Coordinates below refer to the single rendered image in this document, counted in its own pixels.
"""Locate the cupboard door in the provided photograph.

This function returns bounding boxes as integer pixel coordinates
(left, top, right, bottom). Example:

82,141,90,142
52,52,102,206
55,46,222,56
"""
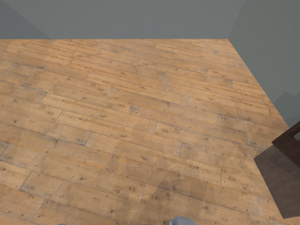
272,121,300,168

